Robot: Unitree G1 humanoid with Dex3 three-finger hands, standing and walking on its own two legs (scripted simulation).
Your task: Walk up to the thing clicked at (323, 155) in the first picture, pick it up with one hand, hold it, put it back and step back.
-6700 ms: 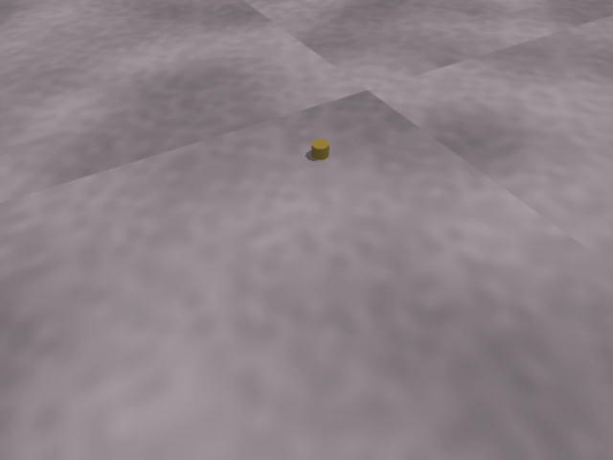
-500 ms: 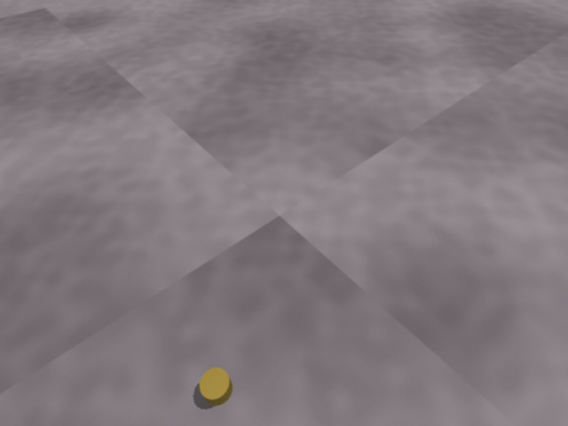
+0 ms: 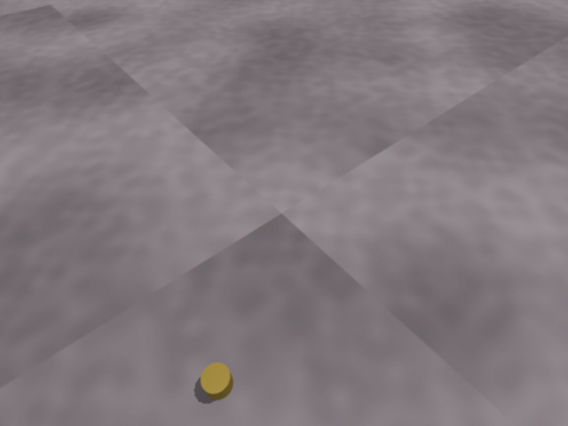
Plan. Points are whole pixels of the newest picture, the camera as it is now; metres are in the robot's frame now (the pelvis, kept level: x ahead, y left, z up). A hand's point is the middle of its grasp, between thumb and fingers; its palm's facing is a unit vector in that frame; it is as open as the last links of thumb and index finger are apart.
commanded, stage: stand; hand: left
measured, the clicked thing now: (217, 381) +0.41 +0.27 -0.75
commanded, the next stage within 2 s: none
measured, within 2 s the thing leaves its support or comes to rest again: neither
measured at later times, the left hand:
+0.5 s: hand out of the picture +0.07 +0.26 -0.16, palm faces -0.02 -0.94 -0.34, open 7.4 cm
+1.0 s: hand out of the picture +0.07 +0.25 -0.16, palm faces -0.03 -0.94 -0.34, open 7.4 cm
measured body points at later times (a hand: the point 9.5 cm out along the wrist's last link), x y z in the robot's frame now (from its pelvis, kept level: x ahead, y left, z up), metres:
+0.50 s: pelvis +0.00 +0.00 +0.00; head +0.01 +0.00 +0.45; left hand +0.07 +0.30 -0.13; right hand +0.07 -0.30 -0.13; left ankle +0.01 +0.13 -0.75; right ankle -0.01 -0.13 -0.75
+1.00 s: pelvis +0.01 +0.00 +0.00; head +0.03 +0.00 +0.45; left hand +0.07 +0.30 -0.14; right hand +0.08 -0.30 -0.13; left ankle +0.01 +0.13 -0.75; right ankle -0.01 -0.13 -0.75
